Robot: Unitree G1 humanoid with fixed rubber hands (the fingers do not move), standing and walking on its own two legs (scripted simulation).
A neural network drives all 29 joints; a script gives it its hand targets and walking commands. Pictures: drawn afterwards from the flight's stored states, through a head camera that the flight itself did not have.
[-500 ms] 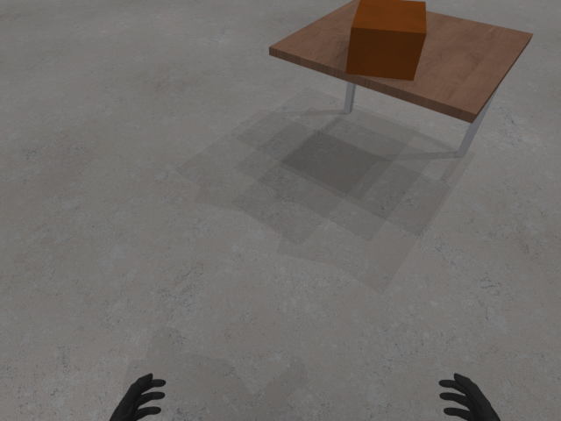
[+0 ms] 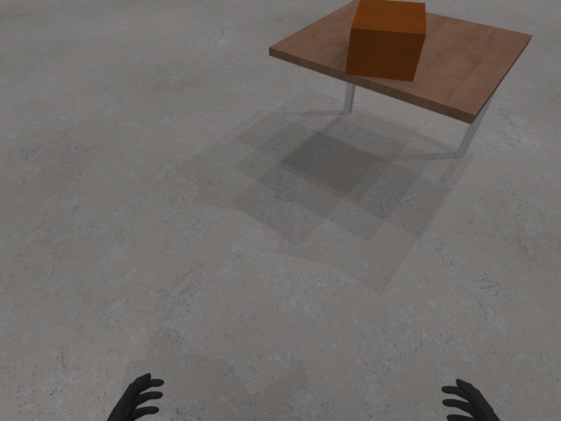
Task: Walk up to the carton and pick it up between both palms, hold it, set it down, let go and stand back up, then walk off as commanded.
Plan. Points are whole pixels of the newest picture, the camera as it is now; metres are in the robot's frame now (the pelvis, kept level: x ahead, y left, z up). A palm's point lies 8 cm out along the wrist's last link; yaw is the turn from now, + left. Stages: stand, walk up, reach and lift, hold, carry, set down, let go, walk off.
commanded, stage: stand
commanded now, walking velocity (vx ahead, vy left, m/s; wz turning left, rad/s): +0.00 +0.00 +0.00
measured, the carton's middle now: (385, 38) +1.35 -0.36 -0.04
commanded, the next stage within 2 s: none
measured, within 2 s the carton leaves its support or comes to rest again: neither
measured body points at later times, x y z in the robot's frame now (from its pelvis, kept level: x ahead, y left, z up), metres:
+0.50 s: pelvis -0.01 +0.00 +0.00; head +0.00 +0.00 +0.45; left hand +0.15 +0.25 -0.09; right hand +0.13 -0.27 -0.10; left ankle +0.00 +0.12 -0.72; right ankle +0.00 -0.12 -0.72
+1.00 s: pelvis -0.01 +0.00 +0.00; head +0.00 +0.00 +0.45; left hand +0.14 +0.25 -0.09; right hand +0.12 -0.27 -0.10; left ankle +0.00 +0.12 -0.72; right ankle +0.00 -0.12 -0.72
